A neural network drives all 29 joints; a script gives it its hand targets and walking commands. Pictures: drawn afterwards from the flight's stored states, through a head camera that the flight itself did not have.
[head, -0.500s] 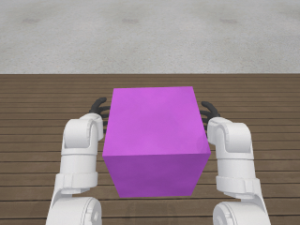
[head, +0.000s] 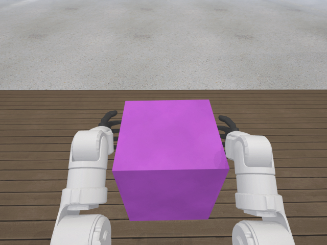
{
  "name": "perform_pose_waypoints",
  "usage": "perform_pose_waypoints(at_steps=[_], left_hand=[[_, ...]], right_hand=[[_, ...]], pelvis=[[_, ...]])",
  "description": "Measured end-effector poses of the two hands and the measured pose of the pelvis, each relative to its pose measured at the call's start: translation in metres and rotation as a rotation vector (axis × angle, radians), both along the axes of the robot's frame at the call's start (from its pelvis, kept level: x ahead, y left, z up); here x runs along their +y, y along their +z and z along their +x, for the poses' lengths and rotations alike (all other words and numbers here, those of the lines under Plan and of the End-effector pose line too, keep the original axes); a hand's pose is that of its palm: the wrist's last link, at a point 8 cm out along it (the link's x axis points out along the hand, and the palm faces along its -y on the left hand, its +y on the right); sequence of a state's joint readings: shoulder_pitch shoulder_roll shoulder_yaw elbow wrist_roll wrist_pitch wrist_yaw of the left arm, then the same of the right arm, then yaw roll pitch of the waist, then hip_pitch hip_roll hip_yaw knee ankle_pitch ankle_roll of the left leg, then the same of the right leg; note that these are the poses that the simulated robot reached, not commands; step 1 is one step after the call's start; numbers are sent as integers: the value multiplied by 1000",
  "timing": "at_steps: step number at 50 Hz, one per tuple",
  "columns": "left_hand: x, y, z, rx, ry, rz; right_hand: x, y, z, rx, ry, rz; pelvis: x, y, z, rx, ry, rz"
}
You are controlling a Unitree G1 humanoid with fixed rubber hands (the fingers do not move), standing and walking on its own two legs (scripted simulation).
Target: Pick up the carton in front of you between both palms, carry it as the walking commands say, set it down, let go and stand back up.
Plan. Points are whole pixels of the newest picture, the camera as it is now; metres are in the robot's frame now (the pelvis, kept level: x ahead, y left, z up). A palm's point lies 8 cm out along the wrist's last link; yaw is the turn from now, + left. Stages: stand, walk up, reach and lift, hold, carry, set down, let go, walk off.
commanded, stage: carry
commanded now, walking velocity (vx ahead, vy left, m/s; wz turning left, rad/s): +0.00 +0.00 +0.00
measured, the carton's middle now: (168, 162) +0.34 +0.00 +0.05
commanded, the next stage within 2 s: none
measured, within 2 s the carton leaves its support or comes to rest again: neither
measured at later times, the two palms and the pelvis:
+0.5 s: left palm (104, 141) +0.33 +0.15 +0.13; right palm (234, 146) +0.33 -0.15 +0.13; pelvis -0.01 +0.00 +0.00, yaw +0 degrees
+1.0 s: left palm (102, 141) +0.33 +0.16 +0.13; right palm (232, 146) +0.33 -0.14 +0.13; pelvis -0.02 +0.00 +0.00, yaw +0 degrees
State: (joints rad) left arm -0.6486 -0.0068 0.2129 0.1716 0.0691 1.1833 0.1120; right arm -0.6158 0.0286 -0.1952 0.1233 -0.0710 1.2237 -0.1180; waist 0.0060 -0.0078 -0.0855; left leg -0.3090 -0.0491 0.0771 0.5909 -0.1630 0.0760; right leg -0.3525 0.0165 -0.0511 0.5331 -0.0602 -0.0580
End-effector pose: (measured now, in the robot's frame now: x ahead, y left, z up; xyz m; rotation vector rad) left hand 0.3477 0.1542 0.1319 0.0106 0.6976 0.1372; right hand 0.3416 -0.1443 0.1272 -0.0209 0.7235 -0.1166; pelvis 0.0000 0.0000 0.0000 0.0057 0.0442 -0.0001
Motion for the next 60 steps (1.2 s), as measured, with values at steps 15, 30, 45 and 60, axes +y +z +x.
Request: perform_pose_waypoints(at_steps=[15, 30, 45, 60], left_hand=[[-3, 8, -17, 21, -7, 13], [-2, 1, -13, 28, -10, 12], [1, 1, -14, 23, -8, 9], [3, 2, -16, 24, -8, 10]], right_hand=[[-3, 7, -17, 21, 9, -7], [-2, 1, -13, 27, 9, -12], [1, 2, -14, 22, 6, -10], [4, 3, -16, 24, 8, -12]], pelvis=[[-1, 2, -13, -5, -3, 6], [0, 0, -14, 0, -2, 2], [2, 0, -15, -3, 0, 1], [4, 0, -16, -4, 1, 0]])
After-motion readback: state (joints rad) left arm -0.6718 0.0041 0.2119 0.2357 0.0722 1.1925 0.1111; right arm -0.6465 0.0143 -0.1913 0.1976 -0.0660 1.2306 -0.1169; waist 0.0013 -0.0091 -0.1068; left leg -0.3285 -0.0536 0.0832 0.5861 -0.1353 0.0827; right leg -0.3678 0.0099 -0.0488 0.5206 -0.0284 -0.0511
